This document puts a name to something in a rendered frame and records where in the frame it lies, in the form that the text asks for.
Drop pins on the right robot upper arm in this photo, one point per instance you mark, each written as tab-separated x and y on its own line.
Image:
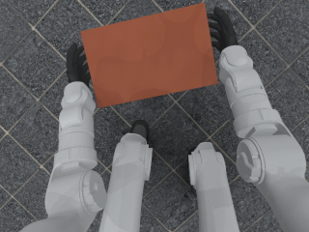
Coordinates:
275	165

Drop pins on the robot right forearm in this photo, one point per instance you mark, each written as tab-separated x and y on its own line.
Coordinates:
247	96

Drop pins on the robot right hand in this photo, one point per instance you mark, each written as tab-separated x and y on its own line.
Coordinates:
226	35

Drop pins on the robot left shin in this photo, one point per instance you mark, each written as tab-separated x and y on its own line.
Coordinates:
121	145

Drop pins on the robot left foot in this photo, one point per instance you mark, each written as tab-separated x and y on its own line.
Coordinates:
142	128

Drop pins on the robot left hand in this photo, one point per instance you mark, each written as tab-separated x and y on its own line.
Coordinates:
76	71

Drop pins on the left robot upper arm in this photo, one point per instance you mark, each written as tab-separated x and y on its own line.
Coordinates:
72	203

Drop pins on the robot left forearm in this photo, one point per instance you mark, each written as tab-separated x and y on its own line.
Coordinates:
76	148

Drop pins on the carton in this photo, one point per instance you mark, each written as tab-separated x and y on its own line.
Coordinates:
150	56

